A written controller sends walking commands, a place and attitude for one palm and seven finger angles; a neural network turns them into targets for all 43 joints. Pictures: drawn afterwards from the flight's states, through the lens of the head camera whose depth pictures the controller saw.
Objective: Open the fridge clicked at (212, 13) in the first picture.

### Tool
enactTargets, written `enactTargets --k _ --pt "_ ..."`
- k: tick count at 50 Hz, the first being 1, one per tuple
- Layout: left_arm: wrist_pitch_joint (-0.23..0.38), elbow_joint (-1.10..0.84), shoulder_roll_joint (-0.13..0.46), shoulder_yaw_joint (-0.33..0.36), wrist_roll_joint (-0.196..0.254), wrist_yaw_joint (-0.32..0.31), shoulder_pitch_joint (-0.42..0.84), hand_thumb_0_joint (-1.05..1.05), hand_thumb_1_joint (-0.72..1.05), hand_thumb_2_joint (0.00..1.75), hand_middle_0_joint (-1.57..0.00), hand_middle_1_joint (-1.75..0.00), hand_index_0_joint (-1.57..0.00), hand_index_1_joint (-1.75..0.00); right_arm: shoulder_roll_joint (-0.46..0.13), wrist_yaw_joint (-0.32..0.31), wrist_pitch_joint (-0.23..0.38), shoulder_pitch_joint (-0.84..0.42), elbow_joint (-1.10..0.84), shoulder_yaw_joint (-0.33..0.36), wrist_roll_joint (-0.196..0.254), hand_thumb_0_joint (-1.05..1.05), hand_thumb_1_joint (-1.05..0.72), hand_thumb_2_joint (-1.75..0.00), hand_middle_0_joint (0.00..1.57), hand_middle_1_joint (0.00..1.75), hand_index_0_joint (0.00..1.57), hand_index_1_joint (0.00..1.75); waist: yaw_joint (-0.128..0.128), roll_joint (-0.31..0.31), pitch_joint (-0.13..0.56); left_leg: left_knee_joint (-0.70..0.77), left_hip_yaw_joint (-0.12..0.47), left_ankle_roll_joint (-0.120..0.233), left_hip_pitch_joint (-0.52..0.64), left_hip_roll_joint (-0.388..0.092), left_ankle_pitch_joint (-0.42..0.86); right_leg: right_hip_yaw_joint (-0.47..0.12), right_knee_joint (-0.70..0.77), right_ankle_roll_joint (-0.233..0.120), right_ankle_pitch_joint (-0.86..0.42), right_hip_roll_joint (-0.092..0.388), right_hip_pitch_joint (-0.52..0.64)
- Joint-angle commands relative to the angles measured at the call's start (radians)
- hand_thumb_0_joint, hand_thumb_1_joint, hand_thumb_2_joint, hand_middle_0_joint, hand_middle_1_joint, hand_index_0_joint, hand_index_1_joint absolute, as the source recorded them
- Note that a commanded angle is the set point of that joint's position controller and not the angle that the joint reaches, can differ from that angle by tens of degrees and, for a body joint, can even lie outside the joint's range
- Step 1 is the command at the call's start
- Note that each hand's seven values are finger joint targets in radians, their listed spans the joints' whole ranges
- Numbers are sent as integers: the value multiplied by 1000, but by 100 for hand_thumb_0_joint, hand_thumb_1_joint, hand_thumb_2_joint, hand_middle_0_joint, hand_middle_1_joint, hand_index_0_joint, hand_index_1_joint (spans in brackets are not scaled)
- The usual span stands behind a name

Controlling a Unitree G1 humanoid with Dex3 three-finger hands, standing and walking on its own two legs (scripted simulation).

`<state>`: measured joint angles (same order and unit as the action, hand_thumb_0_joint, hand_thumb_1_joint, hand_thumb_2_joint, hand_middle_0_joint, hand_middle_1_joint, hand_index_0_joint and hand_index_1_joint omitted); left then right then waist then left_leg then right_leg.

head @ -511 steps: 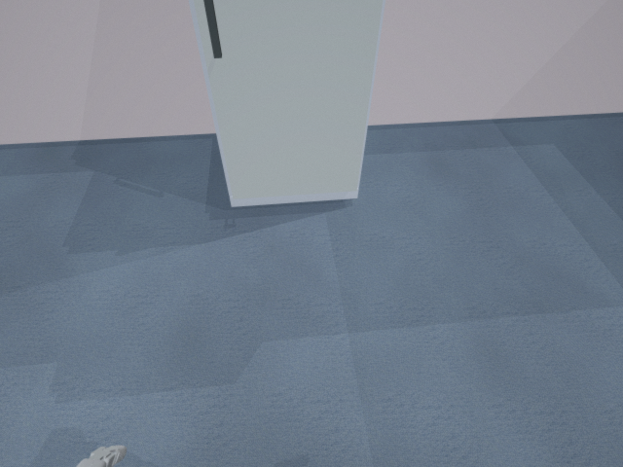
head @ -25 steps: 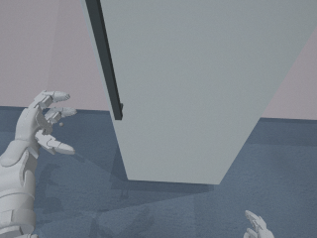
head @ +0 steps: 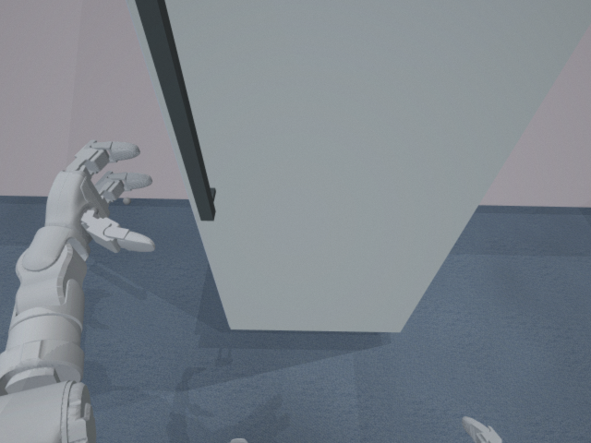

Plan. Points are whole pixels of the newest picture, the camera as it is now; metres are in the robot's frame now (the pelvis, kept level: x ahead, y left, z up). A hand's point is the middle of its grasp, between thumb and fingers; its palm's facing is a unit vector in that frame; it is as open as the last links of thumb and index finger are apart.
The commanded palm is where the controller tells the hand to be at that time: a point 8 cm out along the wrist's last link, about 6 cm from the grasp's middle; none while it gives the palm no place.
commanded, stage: move the hooked fingers beside the handle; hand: left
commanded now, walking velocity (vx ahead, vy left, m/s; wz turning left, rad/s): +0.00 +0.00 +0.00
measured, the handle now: (183, 99) +0.51 +0.17 +0.20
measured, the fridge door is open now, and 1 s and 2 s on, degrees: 0 0 0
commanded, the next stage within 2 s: feel for the door with the fingertips in 1.24 s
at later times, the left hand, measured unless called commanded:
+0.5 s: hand (154, 169) +0.45 +0.22 +0.12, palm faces +0.01 -1.00 +0.01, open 14.0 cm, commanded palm +0.42 +0.28 +0.11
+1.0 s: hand (146, 175) +0.45 +0.23 +0.12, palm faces +0.01 -1.00 +0.02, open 14.0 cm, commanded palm +0.42 +0.28 +0.11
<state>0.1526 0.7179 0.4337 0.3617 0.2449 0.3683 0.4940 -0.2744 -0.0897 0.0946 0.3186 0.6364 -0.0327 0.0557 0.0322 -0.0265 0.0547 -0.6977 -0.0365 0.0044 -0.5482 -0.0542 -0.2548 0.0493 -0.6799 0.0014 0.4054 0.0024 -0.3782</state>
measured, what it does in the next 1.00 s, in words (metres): stands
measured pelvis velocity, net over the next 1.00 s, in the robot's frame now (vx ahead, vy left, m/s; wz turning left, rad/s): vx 0.01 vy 0.00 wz -0.01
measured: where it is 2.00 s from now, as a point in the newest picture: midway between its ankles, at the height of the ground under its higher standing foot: outside the picture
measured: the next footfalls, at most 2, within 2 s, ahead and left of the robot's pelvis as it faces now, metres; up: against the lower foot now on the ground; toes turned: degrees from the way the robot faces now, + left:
none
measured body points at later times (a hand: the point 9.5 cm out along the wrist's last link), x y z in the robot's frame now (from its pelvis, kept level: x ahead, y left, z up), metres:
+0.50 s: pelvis +0.00 +0.00 -0.01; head +0.06 +0.00 +0.44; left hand +0.45 +0.27 +0.12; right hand +0.05 -0.28 -0.12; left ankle +0.06 +0.12 -0.72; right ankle -0.04 -0.12 -0.72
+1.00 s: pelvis +0.01 +0.00 -0.01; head +0.06 +0.01 +0.44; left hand +0.44 +0.28 +0.12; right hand +0.08 -0.27 -0.12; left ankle +0.06 +0.12 -0.72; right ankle -0.04 -0.12 -0.72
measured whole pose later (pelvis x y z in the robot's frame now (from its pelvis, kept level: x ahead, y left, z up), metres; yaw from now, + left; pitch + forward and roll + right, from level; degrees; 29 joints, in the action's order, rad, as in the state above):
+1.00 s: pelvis +0.01 +0.00 -0.01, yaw -1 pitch +11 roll -2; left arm 0.24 0.95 0.48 0.38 0.21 0.36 0.69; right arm -0.28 -0.07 -0.01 0.34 0.64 -0.02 0.05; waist 0.07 -0.02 0.09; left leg -0.78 -0.03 0.00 -0.67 -0.07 -0.30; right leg 0.05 -0.74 0.00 0.44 -0.01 -0.49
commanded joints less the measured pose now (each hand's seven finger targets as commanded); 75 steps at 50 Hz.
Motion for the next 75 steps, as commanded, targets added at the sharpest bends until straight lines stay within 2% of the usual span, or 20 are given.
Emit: enactTargets --k 1,5,7,9,12,16,18,23,26,31,34,35,39,42,45,49,55,65,71,75 --pt "74 -146 288 53 8 -4 479 0 -50 30 -30 -120 -30 -120 -155 -18 26 -1 -107 58 3 0 -90 -90 20 30 20 30 24 -34 266 54 54 32 311 35 124 -11 105 -11 -255 -39 -124" --pt "99 -113 296 58 0 -9 503 0 -50 30 -30 -120 -30 -120 -157 -14 17 20 -98 65 -1 0 -90 -90 20 30 20 30 18 -47 339 32 56 32 341 35 173 -14 89 -13 -297 -39 -116" --pt "103 -72 301 49 -2 -6 556 0 -50 30 -30 -120 -30 -120 -158 -14 7 27 -87 63 0 0 -90 -90 20 30 20 30 38 -28 309 28 52 35 312 34 155 -16 90 -7 -291 -39 -132" --pt "111 -29 339 81 -5 -5 540 0 -50 30 -30 -120 -30 -120 -161 -13 -1 39 -85 63 -4 0 -90 -90 20 30 20 30 25 -18 315 18 44 39 283 37 165 -22 84 -8 -313 -37 -108" --pt "118 20 313 39 -21 2 610 0 -50 30 -30 -120 -30 -120 -160 -10 -15 49 -82 64 -1 0 -90 -90 20 30 20 30 43 -67 299 13 48 34 285 34 152 -17 76 -9 -287 -39 -160" --pt "141 56 355 73 -22 -2 640 0 -50 30 -30 -120 -30 -120 -168 -9 -29 75 -73 70 -5 0 -90 -90 20 30 20 30 46 -32 349 -4 50 37 282 31 176 -23 64 -7 -315 -42 -149" --pt "152 45 325 46 -28 -2 675 0 -50 30 -30 -120 -30 -120 -164 -5 -34 79 -72 74 -6 0 -90 -90 20 30 20 30 53 -58 364 -10 52 35 306 30 187 -18 57 -7 -312 -44 -172" --pt "148 94 335 58 -40 -14 656 0 -50 30 -30 -120 -30 -120 -165 2 -55 99 -69 76 -8 0 -90 -90 20 30 20 30 53 -55 359 -18 50 36 284 27 193 -17 49 -5 -317 -47 -185" --pt "150 85 404 130 -39 -17 572 0 -50 30 -30 -120 -30 -120 -168 6 -67 103 -86 79 -11 0 -90 -90 20 30 20 30 18 -55 405 -23 39 36 267 30 234 -22 34 -7 -377 -47 -126" --pt "158 59 421 138 -34 -10 590 0 -50 30 -30 -120 -30 -120 -168 4 -81 101 -96 80 -7 0 -90 -90 20 30 20 30 33 -38 380 -25 32 42 243 29 218 -28 38 -2 -383 -52 -125" --pt "175 -26 357 88 -21 3 614 0 -50 30 -30 -120 -30 -120 -159 4 -78 97 -103 82 -5 0 -90 -90 20 30 20 30 44 -92 414 -34 36 41 305 29 243 -23 37 -9 -376 -57 -142" --pt "172 -13 390 120 -20 3 590 0 -50 30 -30 -120 -30 -120 -165 3 -78 96 -98 84 -3 0 -90 -90 20 30 20 30 39 -92 418 -34 37 39 311 26 243 -24 40 -7 -378 -59 -151" --pt "143 54 368 94 -12 19 593 0 -50 30 -30 -120 -30 -120 -164 -3 -83 98 -90 77 0 0 -90 -90 20 30 20 30 55 -40 334 -28 35 45 251 29 197 -21 51 -6 -348 -55 -158" --pt "144 30 321 41 -20 17 655 0 -50 30 -30 -120 -30 -120 -163 -2 -78 93 -88 77 0 0 -90 -90 20 30 20 30 67 -86 341 -27 51 38 295 25 187 -15 48 -8 -306 -55 -215" --pt "158 -11 317 56 -13 2 636 0 -50 30 -30 -120 -30 -120 -164 3 -75 93 -91 82 -3 0 -90 -90 20 30 20 30 55 -89 414 -35 61 33 348 22 231 -11 38 -12 -324 -58 -203" --pt "139 40 331 68 -16 -14 616 0 -50 30 -30 -120 -30 -120 -164 3 -79 85 -87 73 -4 0 -90 -90 20 30 20 30 53 -46 342 -31 60 37 282 25 199 -8 41 -15 -308 -54 -189" --pt "151 -1 365 96 -31 -33 615 0 -50 30 -30 -120 -30 -120 -164 8 -79 71 -107 73 -5 0 -90 -90 20 30 20 30 37 -70 396 -31 57 32 301 24 208 -14 32 -12 -320 -53 -176" --pt "139 21 341 70 -16 -4 598 0 -50 30 -30 -120 -30 -120 -164 2 -77 66 -106 70 1 0 -90 -90 20 30 20 30 45 -60 353 -25 49 36 269 27 181 -18 43 -9 -316 -52 -173" --pt "156 -45 231 -10 -4 -12 622 0 -50 30 -30 -120 -30 -120 -155 7 -65 65 -97 76 -2 0 -90 -90 20 30 20 30 56 -99 390 -28 68 30 346 24 189 -6 42 -15 -283 -56 -213" --pt "130 -2 234 2 -13 -48 614 0 -50 30 -30 -120 -30 -120 -158 9 -64 66 -88 75 -1 0 -90 -90 20 30 20 30 53 -33 338 -16 66 34 286 26 130 -6 52 -10 -244 -53 -216"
